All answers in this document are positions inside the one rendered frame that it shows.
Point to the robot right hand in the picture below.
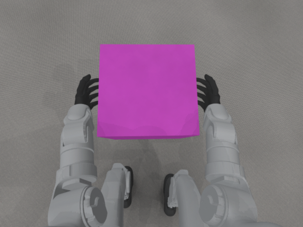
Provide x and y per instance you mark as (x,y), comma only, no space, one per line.
(211,92)

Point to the robot left foot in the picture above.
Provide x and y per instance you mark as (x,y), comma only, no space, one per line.
(127,202)

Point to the robot left upper arm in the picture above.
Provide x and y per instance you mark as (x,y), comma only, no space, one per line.
(82,207)

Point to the right robot forearm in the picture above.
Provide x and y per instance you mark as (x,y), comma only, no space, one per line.
(223,162)

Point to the left robot forearm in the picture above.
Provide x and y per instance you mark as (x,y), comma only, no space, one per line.
(77,167)

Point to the robot right foot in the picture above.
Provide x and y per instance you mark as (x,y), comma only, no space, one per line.
(169,211)

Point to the carton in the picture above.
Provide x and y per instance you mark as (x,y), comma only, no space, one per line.
(147,91)

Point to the robot right upper arm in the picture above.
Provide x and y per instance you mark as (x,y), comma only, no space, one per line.
(224,206)

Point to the robot left hand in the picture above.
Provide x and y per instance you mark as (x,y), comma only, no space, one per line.
(83,91)

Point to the robot foot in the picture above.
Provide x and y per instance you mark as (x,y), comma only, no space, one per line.
(169,211)
(127,202)

